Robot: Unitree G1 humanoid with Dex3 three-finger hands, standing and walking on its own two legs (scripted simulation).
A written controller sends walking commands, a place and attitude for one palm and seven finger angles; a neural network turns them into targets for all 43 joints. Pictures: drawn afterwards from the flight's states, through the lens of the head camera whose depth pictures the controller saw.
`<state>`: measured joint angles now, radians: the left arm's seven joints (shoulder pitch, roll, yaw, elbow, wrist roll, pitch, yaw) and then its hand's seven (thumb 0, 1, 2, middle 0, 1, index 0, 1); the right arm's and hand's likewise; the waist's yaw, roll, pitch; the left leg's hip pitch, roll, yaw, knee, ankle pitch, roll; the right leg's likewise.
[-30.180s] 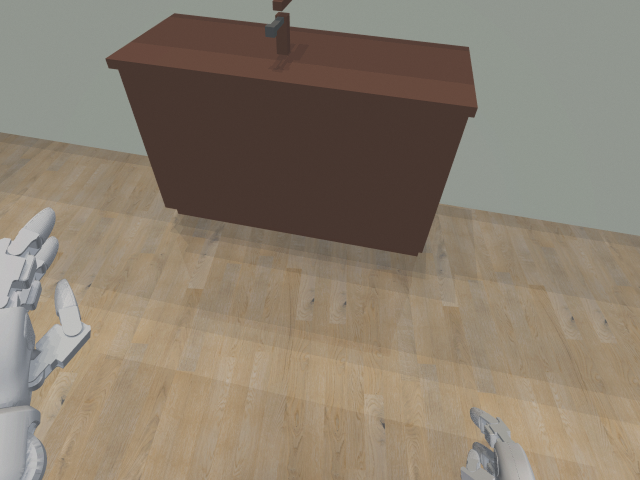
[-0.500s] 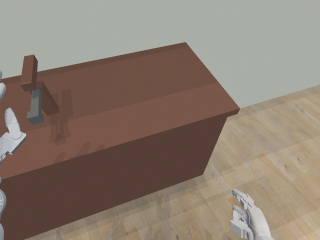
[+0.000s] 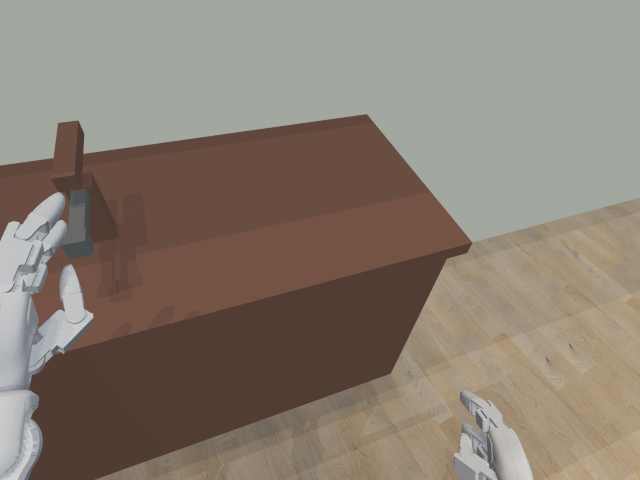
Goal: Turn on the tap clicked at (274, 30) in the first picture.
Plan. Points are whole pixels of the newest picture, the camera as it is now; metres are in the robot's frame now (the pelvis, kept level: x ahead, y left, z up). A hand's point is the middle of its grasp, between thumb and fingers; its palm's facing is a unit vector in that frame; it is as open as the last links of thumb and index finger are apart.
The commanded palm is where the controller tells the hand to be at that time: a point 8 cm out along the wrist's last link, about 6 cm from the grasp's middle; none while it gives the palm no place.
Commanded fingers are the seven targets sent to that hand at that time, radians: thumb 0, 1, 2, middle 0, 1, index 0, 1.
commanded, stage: come to a stop and stand still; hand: left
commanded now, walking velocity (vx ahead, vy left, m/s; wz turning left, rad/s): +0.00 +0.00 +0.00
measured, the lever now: (77, 243) +0.37 +0.36 +0.07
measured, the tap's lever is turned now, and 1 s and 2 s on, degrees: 0 0 0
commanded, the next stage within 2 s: look again from close up in 0.20 s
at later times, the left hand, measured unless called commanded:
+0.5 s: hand (70, 325) +0.21 +0.26 +0.15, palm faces +0.41 -0.84 -0.35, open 7.5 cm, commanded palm +0.15 +0.28 +0.17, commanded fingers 0.00 0.90 0.90 -0.20 -0.30 -0.20 -0.30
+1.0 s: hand (117, 359) +0.19 +0.21 +0.13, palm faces +0.36 -0.86 -0.35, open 7.5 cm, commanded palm +0.14 +0.26 +0.17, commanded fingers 0.00 0.90 0.90 -0.20 -0.30 -0.20 -0.30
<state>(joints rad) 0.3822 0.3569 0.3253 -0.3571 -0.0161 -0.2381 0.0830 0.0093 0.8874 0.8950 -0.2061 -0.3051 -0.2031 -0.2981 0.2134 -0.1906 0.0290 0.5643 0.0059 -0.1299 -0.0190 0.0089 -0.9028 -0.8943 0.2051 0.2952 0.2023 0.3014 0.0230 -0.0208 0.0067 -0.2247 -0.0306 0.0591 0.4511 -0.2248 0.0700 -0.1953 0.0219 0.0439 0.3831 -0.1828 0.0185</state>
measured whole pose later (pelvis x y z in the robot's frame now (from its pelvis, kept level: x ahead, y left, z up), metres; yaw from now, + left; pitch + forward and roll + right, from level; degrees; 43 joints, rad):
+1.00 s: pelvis -0.02 -0.04 -0.01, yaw +2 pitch -3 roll +1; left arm 0.39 0.32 0.30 -0.35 -0.07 0.02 0.04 0.01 0.89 0.90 -0.20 -0.30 -0.20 -0.30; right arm 0.19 -0.23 0.04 0.62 -0.01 -0.11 0.00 0.01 -0.90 -0.89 0.21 0.30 0.20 0.30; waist 0.02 0.02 -0.02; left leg -0.25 -0.03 0.03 0.53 -0.24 0.03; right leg -0.25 0.02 0.00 0.57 -0.27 -0.03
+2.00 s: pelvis +0.03 -0.04 -0.02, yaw +5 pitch +2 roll +0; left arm 0.49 0.23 0.27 -0.44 -0.18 0.01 0.15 0.01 0.89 0.90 -0.20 -0.30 -0.20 -0.30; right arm 0.21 -0.21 0.04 0.63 0.01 -0.23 -0.09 0.01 -0.90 -0.89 0.21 0.30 0.20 0.30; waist 0.08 0.04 -0.09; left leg -0.34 -0.03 -0.04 0.66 -0.35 0.01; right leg -0.30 0.03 -0.06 0.64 -0.37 -0.04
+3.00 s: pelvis +0.02 -0.08 -0.02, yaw +6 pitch +0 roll +0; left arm 0.54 0.18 0.21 -0.50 -0.22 0.08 0.20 0.01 0.89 0.90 -0.20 -0.30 -0.20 -0.30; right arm 0.21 -0.24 0.04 0.64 0.02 -0.27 -0.09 0.01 -0.90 -0.89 0.21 0.30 0.20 0.30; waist 0.08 0.06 -0.08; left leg -0.33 -0.01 -0.07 0.65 -0.33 -0.03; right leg -0.29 0.05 -0.10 0.65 -0.36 -0.09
